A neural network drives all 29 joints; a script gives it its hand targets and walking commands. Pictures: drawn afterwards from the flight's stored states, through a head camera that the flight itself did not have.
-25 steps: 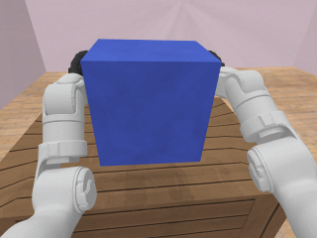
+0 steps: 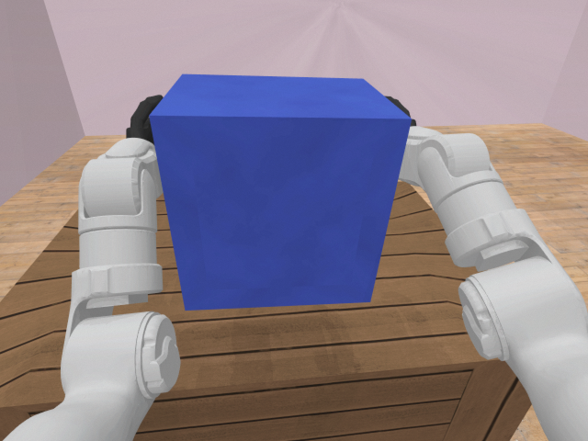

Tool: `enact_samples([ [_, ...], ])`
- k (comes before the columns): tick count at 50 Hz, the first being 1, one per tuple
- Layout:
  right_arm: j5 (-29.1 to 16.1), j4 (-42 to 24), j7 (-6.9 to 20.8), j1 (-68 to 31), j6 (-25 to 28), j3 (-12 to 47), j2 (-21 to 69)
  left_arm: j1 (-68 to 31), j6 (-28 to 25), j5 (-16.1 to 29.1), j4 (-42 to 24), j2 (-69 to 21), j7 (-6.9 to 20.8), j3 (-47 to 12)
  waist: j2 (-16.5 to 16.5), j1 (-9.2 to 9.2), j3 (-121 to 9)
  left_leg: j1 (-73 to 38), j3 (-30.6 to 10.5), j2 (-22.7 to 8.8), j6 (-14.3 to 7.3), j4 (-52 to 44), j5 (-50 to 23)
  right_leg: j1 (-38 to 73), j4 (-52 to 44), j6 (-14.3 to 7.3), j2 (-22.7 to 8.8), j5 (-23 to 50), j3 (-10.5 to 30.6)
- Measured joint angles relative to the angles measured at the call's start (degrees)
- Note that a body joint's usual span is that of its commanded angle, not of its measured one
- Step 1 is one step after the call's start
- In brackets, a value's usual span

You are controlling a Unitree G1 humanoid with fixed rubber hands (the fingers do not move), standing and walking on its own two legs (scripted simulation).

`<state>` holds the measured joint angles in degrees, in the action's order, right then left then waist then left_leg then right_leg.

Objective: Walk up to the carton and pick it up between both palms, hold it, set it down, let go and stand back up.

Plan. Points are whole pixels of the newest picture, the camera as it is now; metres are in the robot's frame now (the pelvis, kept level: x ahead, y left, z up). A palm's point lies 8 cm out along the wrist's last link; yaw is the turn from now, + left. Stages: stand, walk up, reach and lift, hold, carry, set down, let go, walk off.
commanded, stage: hold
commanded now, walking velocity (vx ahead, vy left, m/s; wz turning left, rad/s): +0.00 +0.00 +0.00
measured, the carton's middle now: (277, 189) +0.34 +0.01 +0.28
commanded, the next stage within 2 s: none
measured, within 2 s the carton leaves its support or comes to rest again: neither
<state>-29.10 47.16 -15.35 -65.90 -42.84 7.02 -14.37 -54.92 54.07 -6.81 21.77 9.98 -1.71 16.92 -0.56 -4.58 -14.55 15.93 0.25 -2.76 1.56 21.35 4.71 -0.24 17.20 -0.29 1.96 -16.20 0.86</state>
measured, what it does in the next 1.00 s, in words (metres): stands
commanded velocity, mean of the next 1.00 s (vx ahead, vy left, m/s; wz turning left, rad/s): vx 0.00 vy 0.00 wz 0.00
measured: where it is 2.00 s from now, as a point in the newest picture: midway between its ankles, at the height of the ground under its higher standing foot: outside the picture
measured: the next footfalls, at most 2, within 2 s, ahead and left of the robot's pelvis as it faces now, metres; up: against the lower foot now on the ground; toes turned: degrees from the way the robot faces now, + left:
none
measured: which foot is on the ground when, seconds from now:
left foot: down 0.00-1.00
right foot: down 0.00-1.00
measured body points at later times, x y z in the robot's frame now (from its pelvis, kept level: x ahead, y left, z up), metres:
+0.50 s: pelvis +0.00 +0.00 +0.00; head -0.10 +0.02 +0.44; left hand +0.37 +0.18 +0.32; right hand +0.38 -0.15 +0.32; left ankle +0.07 +0.13 -0.74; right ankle -0.08 -0.11 -0.74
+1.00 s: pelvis +0.00 +0.00 +0.00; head -0.10 +0.02 +0.44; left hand +0.37 +0.18 +0.32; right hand +0.38 -0.15 +0.32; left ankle +0.07 +0.13 -0.74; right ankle -0.08 -0.11 -0.74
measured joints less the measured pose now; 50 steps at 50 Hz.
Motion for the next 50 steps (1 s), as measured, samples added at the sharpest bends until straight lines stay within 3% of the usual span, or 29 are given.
enact_samples([
  [50, 0.17, 0.60, 0.27, -0.43, 0.05, -0.11, -0.12, -0.52, -0.46, 0.12, 0.75, 0.18, -0.14, -0.35, 0.29, 0.17, 0.13, 0.35, -0.23, 0.00, -0.04, 0.12, -0.13, -0.19, -0.12, 0.03, 0.08, 0.22, -0.10],
])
